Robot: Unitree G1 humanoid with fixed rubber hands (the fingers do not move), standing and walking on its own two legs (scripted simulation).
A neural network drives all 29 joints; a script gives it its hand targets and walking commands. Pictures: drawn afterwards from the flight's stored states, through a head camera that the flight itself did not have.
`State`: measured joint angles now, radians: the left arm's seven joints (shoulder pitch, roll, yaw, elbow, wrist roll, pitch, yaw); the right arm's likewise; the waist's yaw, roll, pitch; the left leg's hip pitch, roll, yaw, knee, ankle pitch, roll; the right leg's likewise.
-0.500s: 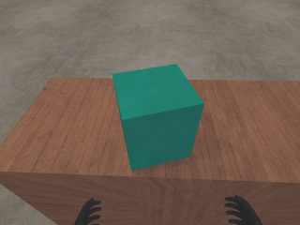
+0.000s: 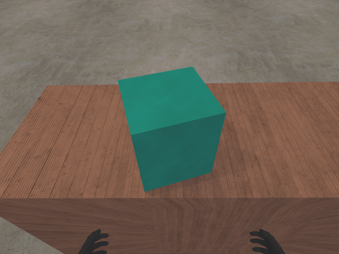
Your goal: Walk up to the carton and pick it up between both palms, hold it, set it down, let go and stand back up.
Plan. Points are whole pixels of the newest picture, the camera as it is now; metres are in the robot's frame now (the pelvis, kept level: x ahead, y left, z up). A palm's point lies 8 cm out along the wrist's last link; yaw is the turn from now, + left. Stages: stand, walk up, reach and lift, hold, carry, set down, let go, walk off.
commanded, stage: let go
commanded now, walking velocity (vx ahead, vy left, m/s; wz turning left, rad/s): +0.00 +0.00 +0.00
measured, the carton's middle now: (168, 129) +0.46 +0.02 +0.04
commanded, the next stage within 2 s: stand in 0.46 s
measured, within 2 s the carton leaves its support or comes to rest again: neither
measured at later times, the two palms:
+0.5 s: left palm out of the picture +0.15 +0.23 -0.08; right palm out of the picture +0.15 -0.22 -0.09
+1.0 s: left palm out of the picture +0.02 +0.25 -0.15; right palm out of the picture -0.01 -0.23 -0.14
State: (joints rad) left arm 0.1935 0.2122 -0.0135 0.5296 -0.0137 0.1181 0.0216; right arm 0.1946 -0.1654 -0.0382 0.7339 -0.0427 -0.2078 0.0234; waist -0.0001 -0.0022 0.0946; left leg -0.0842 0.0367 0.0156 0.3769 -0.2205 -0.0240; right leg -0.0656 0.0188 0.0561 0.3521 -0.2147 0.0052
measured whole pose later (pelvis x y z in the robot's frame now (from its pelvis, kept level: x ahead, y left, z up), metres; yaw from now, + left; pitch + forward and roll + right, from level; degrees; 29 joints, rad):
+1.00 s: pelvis -0.01 +0.01 -0.01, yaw +0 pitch +0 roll -1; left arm 0.30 0.20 0.03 0.95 0.02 0.00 0.00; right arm 0.41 -0.18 -0.03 0.89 -0.03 0.01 -0.02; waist -0.01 -0.01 -0.03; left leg -0.27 0.04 0.02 0.55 -0.28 -0.01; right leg -0.24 0.01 0.05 0.50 -0.26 0.02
